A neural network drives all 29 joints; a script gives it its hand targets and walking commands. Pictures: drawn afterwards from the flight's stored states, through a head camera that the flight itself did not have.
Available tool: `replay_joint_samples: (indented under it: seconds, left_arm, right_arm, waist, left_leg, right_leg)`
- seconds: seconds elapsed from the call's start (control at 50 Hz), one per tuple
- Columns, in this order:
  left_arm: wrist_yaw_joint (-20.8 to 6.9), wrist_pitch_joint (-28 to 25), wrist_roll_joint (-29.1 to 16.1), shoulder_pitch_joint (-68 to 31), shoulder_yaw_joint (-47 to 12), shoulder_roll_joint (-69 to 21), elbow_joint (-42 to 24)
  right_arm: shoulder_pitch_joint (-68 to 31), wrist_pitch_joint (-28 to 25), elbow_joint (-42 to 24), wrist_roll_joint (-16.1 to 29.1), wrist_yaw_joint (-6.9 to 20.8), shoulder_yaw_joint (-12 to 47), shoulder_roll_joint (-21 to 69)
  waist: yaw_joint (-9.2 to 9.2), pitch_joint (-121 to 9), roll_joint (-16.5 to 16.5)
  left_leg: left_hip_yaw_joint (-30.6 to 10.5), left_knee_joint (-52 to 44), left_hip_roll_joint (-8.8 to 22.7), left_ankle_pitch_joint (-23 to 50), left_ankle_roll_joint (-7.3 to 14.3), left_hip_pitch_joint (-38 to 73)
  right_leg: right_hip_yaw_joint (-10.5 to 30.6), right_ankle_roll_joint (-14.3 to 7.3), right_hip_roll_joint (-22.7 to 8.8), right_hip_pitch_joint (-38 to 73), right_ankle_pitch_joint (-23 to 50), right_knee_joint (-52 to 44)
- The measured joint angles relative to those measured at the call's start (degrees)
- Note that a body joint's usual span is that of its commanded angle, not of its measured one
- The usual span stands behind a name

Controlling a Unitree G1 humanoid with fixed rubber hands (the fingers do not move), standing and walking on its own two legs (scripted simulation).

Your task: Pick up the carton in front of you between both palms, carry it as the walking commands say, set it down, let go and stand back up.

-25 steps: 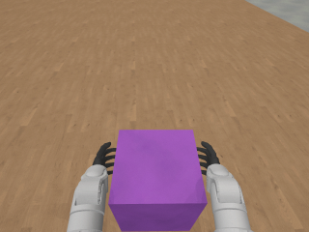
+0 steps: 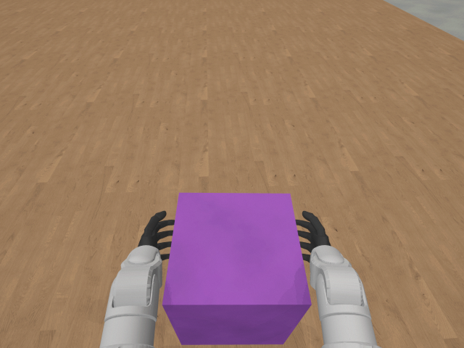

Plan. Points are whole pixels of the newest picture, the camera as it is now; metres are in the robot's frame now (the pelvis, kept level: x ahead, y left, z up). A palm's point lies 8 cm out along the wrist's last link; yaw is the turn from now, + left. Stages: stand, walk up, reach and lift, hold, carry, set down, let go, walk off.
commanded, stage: carry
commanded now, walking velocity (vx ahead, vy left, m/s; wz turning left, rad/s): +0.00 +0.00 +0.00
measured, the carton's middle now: (233, 272) +0.29 +0.00 -0.04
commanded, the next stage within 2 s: hold in 0.46 s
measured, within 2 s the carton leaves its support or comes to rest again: neither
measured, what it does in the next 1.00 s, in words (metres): shifts its weight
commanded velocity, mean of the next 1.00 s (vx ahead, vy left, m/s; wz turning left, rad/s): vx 0.00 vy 0.00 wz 0.00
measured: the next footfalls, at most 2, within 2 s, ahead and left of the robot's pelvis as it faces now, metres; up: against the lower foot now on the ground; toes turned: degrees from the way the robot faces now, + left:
none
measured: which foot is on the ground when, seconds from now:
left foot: down 0.00-1.00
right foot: down 0.00-1.00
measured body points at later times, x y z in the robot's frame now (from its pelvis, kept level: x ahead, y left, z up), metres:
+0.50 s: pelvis -0.01 +0.00 +0.00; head -0.04 +0.00 +0.45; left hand +0.28 +0.15 +0.03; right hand +0.28 -0.15 +0.03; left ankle -0.02 +0.07 -0.73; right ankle +0.04 -0.14 -0.73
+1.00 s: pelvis -0.01 -0.06 +0.01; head -0.07 -0.08 +0.45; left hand +0.24 +0.17 +0.05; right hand +0.32 -0.13 +0.05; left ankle -0.02 +0.07 -0.73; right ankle +0.05 -0.15 -0.73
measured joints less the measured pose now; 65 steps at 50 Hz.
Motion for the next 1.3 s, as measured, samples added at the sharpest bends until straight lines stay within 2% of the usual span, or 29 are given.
replay_joint_samples:
  seconds: [0.46, 0.5, 0.52, 0.56, 0.62, 0.68, 0.74, 0.88, 1.02, 1.1, 1.2, 1.3]
  left_arm:
    - [0.0, 0.0, 0.1, -0.8, 0.3, -0.1, 0.7]
    - [-0.4, -0.7, 1.0, -1.0, -0.1, -0.2, 1.5]
    - [-0.7, -1.1, 1.6, -1.4, -0.2, -0.3, 2.4]
    - [-0.8, -1.8, 1.6, -1.9, -0.3, -0.3, 3.8]
    - [-0.9, -2.2, 1.2, -1.6, 0.3, -0.2, 4.4]
    - [-0.7, -1.4, 1.4, -2.0, 1.8, -0.3, 5.0]
    - [-0.8, -1.6, 1.7, -3.2, 3.4, -0.5, 6.9]
    - [-1.5, -2.0, 3.0, -5.1, 5.9, -0.9, 9.1]
    - [-2.7, -1.3, 4.8, -7.5, 7.6, -1.6, 11.0]
    - [-2.7, -1.3, 4.9, -7.3, 6.6, -1.5, 10.1]
    - [-3.5, -2.0, 5.2, -7.3, 7.1, -1.5, 10.6]
    - [-3.2, -1.8, 5.0, -7.4, 7.1, -1.5, 10.6]
  right_arm:
    - [-0.8, 0.1, 0.5, -0.3, 0.2, -0.7, 0.1]
    - [-0.4, -0.3, 0.3, -0.7, 0.5, -0.9, 0.1]
    - [0.0, -0.5, 0.2, -1.0, 0.6, -1.2, 0.0]
    - [0.7, -0.6, -0.1, -0.8, 0.1, -1.2, -0.1]
    - [0.5, -0.8, 0.9, -0.7, 0.3, -1.2, -0.1]
    - [-2.2, -0.8, 4.5, -2.0, 1.1, -1.9, 0.4]
    - [-4.7, -0.5, 7.1, -3.0, 0.9, -3.2, 0.9]
    - [-7.8, -0.3, 9.7, -4.6, 1.3, -5.2, 1.7]
    - [-8.0, 0.4, 9.9, -6.0, 2.1, -6.1, 1.7]
    - [-7.2, 0.1, 8.6, -4.9, 2.3, -6.1, 1.5]
    - [-7.1, 0.0, 8.6, -5.0, 2.5, -6.1, 1.5]
    - [-7.3, -0.5, 9.2, -4.9, 2.1, -6.1, 1.5]
  waist:
    - [-0.57, -0.1, 0.0]
    - [-0.78, 2.7, 0.5]
    - [-1.14, 4.0, 0.6]
    - [-1.74, 5.7, 0.3]
    - [-0.73, 6.9, -0.4]
    - [-0.03, 7.4, -0.7]
    - [-0.29, 7.2, -0.6]
    - [-0.62, 6.2, 1.2]
    - [-1.3, 6.4, 1.8]
    - [-1.06, 6.6, 1.5]
    - [-1.14, 6.3, 1.6]
    - [-1.26, 6.0, 1.5]
  left_leg:
    - [-0.1, 0.8, 0.2, 0.3, 0.1, -0.8]
    - [-0.9, -0.6, 0.2, 0.9, 0.4, 2.3]
    - [-2.0, -1.7, -0.1, 1.5, 0.4, 3.8]
    - [-4.5, -3.9, -1.3, 3.1, 0.1, 6.1]
    - [-7.3, -6.2, -2.6, 4.9, -0.3, 8.6]
    - [-9.6, -6.4, -3.1, 5.4, -0.7, 9.6]
    - [-11.8, -5.7, -3.5, 5.6, -1.2, 9.4]
    - [-13.9, -5.2, -2.7, 5.6, -2.4, 9.7]
    - [-15.1, -6.0, -1.8, 6.3, -3.4, 9.9]
    - [-15.5, -7.1, -1.5, 7.0, -3.9, 10.1]
    - [-16.2, -6.9, -1.2, 6.8, -3.8, 9.9]
    - [-16.5, -6.0, -1.1, 6.1, -4.0, 9.5]
  right_leg:
    - [-0.1, -0.2, 0.1, -0.4, 0.5, 0.1]
    - [2.2, -0.7, 1.8, 3.2, 1.0, -1.9]
    - [4.9, -1.2, 3.0, 5.2, 1.6, -3.4]
    - [9.6, -0.8, 4.3, 8.4, 1.7, -5.4]
    - [12.7, 1.0, 4.7, 11.4, 1.6, -6.7]
    - [12.5, 0.9, 5.1, 13.0, 0.9, -6.4]
    - [12.9, 0.1, 6.0, 13.5, 0.7, -5.6]
    - [11.1, -1.1, 6.9, 14.6, 0.3, -5.7]
    - [9.9, -2.2, 7.7, 15.1, 0.7, -6.4]
    - [9.5, -2.6, 8.0, 15.0, 0.9, -6.8]
    - [8.9, -3.0, 8.4, 15.2, 1.0, -7.2]
    - [8.7, -3.2, 8.5, 15.1, 0.5, -6.8]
